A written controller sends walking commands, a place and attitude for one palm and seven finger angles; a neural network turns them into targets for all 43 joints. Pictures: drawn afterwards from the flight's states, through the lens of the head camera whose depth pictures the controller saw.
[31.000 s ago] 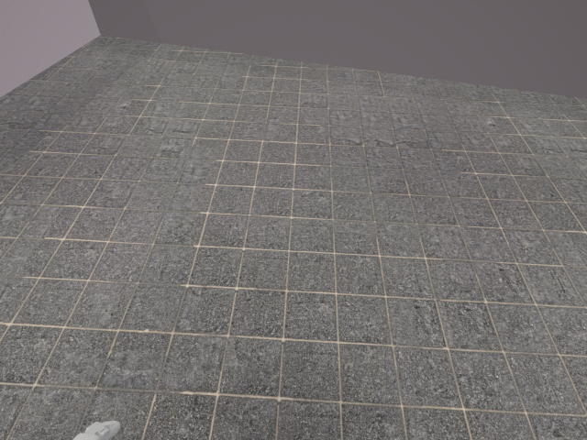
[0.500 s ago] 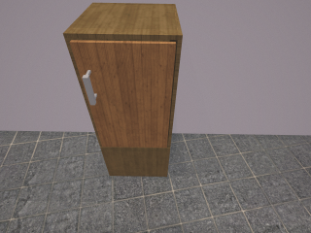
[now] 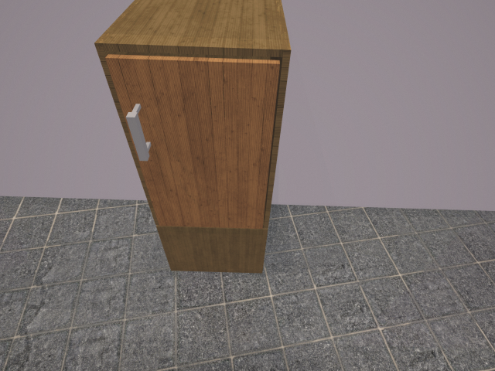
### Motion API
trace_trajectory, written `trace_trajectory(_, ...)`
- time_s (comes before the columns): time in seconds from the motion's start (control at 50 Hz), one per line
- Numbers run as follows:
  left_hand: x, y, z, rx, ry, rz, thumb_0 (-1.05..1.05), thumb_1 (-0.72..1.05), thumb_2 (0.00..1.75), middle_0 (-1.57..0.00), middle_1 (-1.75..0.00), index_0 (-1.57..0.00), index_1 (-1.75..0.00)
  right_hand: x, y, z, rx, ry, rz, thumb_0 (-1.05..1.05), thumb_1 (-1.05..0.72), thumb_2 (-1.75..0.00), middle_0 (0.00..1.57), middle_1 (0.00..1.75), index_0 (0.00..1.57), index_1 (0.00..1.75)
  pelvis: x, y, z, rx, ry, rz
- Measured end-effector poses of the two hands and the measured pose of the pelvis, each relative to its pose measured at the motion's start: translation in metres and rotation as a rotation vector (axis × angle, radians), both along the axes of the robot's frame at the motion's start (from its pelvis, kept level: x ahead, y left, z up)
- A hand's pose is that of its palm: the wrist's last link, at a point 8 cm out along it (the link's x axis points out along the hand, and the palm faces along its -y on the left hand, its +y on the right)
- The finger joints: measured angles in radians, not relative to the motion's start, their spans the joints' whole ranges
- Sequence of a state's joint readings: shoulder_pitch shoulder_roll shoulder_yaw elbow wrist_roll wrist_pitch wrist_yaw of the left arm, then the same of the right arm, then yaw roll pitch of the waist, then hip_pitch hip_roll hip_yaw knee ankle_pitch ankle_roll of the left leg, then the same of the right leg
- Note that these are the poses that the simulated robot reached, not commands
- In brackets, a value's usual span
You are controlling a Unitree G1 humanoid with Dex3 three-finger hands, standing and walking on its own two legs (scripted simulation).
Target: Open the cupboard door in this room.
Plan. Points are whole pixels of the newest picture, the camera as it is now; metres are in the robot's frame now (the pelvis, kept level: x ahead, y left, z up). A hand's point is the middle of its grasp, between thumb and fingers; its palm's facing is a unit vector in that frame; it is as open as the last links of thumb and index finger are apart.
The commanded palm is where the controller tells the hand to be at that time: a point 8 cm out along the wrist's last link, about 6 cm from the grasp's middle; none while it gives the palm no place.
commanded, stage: look again from close up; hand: left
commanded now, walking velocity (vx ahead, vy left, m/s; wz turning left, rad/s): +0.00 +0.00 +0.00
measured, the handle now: (140, 132) +0.62 +0.29 +0.03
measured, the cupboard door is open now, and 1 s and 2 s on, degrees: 0 0 0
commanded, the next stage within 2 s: shuffle to correct the standing spot in 0.34 s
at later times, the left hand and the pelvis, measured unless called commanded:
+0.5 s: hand out of the picture +0.06 +0.18 -0.17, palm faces +0.01 -0.98 -0.18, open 7.3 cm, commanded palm none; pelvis +0.06 +0.02 +0.01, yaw -1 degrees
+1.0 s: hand out of the picture +0.12 +0.24 -0.16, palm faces +0.00 -0.97 -0.26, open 7.4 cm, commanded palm none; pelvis +0.08 +0.04 +0.00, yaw -3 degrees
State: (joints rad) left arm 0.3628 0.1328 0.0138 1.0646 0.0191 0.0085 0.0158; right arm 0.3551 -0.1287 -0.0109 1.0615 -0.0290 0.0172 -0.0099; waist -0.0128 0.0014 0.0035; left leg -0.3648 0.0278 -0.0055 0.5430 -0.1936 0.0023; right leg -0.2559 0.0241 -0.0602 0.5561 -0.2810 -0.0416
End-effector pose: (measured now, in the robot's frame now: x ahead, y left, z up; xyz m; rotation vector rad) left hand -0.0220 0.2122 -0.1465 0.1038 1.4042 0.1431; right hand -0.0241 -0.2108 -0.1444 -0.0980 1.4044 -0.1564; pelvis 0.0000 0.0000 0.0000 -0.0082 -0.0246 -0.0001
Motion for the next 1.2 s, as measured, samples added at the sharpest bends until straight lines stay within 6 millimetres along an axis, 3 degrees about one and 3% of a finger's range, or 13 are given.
trace_trajectory(0.18,0.025,0.001,0.000,-0.018,-0.012,0.001,0.00,0.91,0.90,-0.20,-0.30,-0.20,-0.30,0.032,0.008,0.004,-0.008,-0.014,0.018,0.01,-0.93,-0.90,0.20,0.30,0.20,0.30,0.021,0.008,0.003,-0.001,0.015,-0.004)
trace_trajectory(0.6,0.096,0.026,0.007,0.035,-0.020,-0.022,0.00,0.91,0.90,-0.20,-0.30,-0.20,-0.30,0.096,0.009,0.003,-0.022,-0.021,0.020,0.01,-0.93,-0.90,0.20,0.30,0.20,0.30,0.074,0.019,0.005,0.020,0.031,-0.025)
trace_trajectory(0.86,0.118,0.074,0.005,0.110,-0.027,-0.017,0.00,0.91,0.90,-0.20,-0.30,-0.20,-0.30,0.153,0.019,0.002,-0.055,-0.139,0.044,0.00,-0.91,-0.90,0.20,0.30,0.20,0.30,0.083,0.043,-0.004,0.040,0.031,-0.042)
trace_trajectory(0.96,0.132,0.075,0.014,0.115,-0.054,-0.049,0.00,0.91,0.90,-0.19,-0.30,-0.20,-0.30,0.150,0.027,0.005,-0.033,-0.155,0.039,0.00,-0.91,-0.90,0.20,0.30,0.20,0.30,0.077,0.042,0.002,0.042,0.033,-0.045)
trace_trajectory(1.04,0.139,0.063,0.015,0.101,-0.094,-0.069,0.00,0.91,0.90,-0.19,-0.30,-0.20,-0.30,0.142,0.021,0.001,-0.019,-0.136,0.031,0.00,-0.92,-0.90,0.20,0.30,0.20,0.30,0.076,0.035,0.001,0.056,0.034,-0.046)
trace_trajectory(1.2,0.134,0.036,0.014,0.075,-0.091,-0.091,0.01,0.93,0.90,-0.20,-0.30,-0.20,-0.30,0.123,0.005,0.004,-0.020,-0.089,0.006,0.00,-0.93,-0.90,0.20,0.30,0.20,0.30,0.083,0.023,0.005,0.014,0.030,-0.038)
